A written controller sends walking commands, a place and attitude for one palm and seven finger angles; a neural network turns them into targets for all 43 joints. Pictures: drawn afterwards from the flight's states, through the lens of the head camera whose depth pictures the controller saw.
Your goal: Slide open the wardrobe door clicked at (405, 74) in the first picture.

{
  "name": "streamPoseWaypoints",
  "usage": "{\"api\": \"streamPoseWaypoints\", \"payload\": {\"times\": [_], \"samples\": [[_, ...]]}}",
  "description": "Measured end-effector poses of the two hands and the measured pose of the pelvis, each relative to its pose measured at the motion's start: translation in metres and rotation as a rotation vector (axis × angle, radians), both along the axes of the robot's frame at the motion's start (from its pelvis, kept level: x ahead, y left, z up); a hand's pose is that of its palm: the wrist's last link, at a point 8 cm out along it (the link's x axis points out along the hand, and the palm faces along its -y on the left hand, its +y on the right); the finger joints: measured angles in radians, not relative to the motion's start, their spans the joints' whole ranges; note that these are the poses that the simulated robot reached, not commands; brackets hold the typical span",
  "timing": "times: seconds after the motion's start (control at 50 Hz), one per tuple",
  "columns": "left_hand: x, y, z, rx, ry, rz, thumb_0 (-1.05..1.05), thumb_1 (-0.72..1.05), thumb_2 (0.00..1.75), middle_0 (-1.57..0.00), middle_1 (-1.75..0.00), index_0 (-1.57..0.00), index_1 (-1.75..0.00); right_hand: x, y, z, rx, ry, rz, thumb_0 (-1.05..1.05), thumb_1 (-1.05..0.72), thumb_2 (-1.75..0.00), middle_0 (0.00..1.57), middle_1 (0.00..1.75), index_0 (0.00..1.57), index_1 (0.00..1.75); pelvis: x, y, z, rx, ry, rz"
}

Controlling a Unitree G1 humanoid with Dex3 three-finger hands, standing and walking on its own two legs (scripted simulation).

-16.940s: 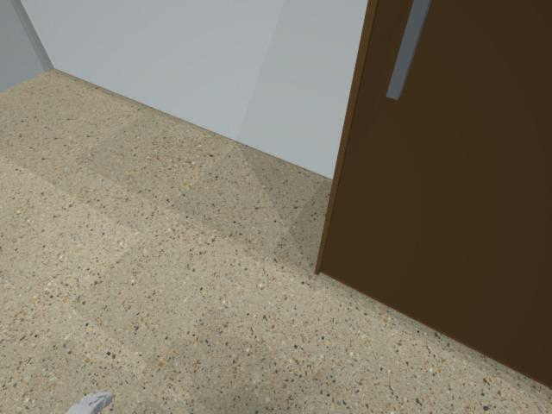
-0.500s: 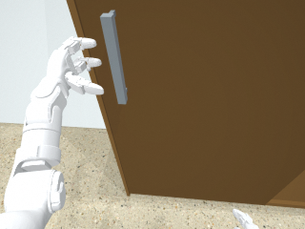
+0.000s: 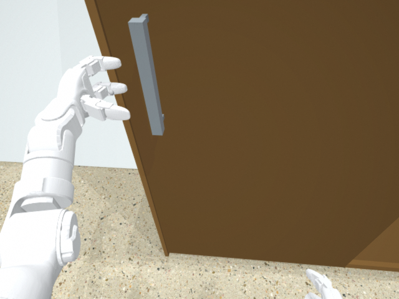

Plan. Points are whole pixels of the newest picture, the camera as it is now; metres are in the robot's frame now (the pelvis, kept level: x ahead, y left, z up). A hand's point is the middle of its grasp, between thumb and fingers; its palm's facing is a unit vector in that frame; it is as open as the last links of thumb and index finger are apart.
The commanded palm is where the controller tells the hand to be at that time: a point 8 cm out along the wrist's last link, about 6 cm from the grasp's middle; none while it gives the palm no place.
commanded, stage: move the hooked fingers beside the handle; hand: left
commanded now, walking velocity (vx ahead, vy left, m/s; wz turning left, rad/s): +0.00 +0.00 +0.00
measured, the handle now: (152, 80) +0.48 +0.11 +0.23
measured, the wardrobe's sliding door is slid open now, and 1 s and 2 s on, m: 0.00 0.00 0.00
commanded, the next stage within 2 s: feel for the door with the fingertips in 1.10 s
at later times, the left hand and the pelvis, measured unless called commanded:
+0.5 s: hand (113, 91) +0.42 +0.17 +0.24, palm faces -0.06 -1.00 +0.00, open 14.0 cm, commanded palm +0.40 +0.23 +0.24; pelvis +0.00 +0.01 +0.00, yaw +0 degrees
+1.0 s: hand (112, 93) +0.42 +0.18 +0.24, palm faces -0.02 -1.00 -0.01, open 14.0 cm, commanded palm +0.40 +0.23 +0.24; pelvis +0.00 +0.01 +0.00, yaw +0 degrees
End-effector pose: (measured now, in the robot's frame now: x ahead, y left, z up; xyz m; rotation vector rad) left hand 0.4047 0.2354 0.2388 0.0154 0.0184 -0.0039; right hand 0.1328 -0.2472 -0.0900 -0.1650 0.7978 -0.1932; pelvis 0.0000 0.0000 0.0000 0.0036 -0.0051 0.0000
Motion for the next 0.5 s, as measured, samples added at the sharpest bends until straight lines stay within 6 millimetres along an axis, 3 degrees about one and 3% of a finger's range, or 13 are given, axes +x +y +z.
{"api": "streamPoseWaypoints", "payload": {"times": [0.08,0.18,0.32,0.4,0.5], "samples": [[-0.006,0.002,-0.007,0.013,-0.036,-0.009,-0.01,-0.50,0.30,-0.30,-1.20,-0.30,-1.20,-0.006,-0.002,-0.003,-0.003,0.016,-0.004,0.01,-0.90,-0.90,0.20,0.30,0.20,0.30,0.001,0.001,0.000,0.001,-0.003,-0.001],[-0.012,0.001,0.005,-0.007,-0.127,-0.040,-0.01,-0.50,0.30,-0.30,-1.20,-0.30,-1.20,-0.008,-0.001,-0.003,-0.014,0.030,0.003,0.01,-0.90,-0.90,0.20,0.30,0.20,0.30,0.003,0.001,0.000,0.001,-0.013,0.000],[-0.003,0.006,-0.001,0.005,-0.028,-0.020,-0.01,-0.50,0.30,-0.30,-1.20,-0.31,-1.20,-0.003,0.002,-0.003,-0.007,0.018,-0.001,0.01,-0.90,-0.90,0.20,0.30,0.20,0.30,0.002,0.004,0.000,-0.003,0.001,0.003],[-0.003,0.001,-0.006,0.012,-0.038,-0.035,-0.01,-0.50,0.30,-0.30,-1.20,-0.30,-1.20,-0.001,0.005,-0.003,-0.003,0.012,0.004,0.01,-0.90,-0.90,0.20,0.30,0.20,0.30,0.002,0.007,0.000,-0.002,0.003,0.003],[-0.005,-0.007,0.004,-0.016,-0.114,-0.058,-0.01,-0.50,0.30,-0.30,-1.20,-0.30,-1.20,0.002,0.010,-0.001,-0.001,0.003,0.014,0.01,-0.90,-0.90,0.20,0.30,0.20,0.30,0.005,0.007,0.000,0.000,-0.004,-0.002]]}}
